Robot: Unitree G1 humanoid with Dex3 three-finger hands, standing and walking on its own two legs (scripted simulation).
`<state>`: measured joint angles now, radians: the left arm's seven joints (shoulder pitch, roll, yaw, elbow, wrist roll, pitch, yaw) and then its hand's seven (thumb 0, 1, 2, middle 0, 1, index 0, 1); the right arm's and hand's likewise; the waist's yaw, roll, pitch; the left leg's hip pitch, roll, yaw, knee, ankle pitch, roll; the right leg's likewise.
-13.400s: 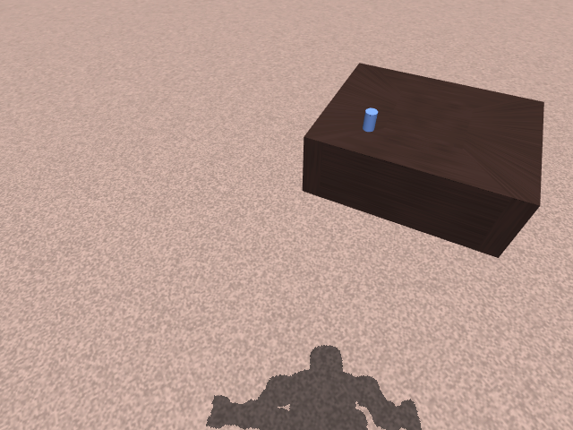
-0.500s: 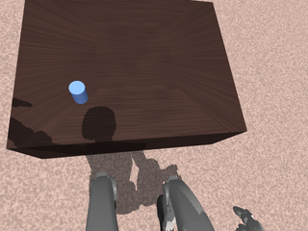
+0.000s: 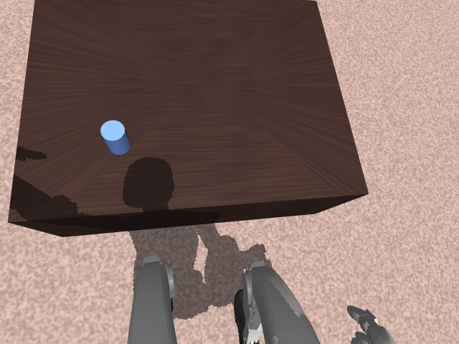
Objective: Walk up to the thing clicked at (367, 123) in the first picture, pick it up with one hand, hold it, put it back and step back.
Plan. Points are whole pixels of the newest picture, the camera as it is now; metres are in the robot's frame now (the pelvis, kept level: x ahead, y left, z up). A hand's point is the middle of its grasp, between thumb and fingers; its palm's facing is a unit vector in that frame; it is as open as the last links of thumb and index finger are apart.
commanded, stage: go down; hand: left
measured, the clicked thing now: (116, 138) +0.54 +0.22 -0.25
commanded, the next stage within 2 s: approach in 1.34 s
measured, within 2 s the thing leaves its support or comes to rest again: neither
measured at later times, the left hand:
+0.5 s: hand out of the picture +0.45 +0.41 +0.07, palm faces +0.24 -0.97 +0.00, open 17.1 cm
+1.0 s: hand out of the picture +0.44 +0.42 +0.06, palm faces +0.25 -0.97 -0.01, open 17.1 cm
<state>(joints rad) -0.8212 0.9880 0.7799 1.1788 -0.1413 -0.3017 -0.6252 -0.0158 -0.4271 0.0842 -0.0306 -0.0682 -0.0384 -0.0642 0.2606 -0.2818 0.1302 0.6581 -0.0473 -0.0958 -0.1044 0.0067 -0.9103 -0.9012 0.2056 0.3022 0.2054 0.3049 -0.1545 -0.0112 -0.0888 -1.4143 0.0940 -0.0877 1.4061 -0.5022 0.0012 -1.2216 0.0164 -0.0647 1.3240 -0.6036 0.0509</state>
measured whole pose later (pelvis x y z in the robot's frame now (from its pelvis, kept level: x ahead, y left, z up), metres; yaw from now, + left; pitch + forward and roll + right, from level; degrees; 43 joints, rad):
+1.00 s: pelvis +0.00 +0.00 +0.00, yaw +0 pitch +29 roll -8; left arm -0.82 0.98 0.78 1.17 -0.15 -0.31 -0.63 -0.02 -0.46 0.09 -0.03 -0.08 -0.04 -0.07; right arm 0.25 -0.29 0.12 0.66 -0.04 -0.10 -0.10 0.01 -0.91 -0.90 0.21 0.30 0.21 0.30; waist -0.15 -0.02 -0.09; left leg -1.44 0.09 -0.09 1.43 -0.51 0.00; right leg -1.24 0.01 -0.07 1.35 -0.61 0.05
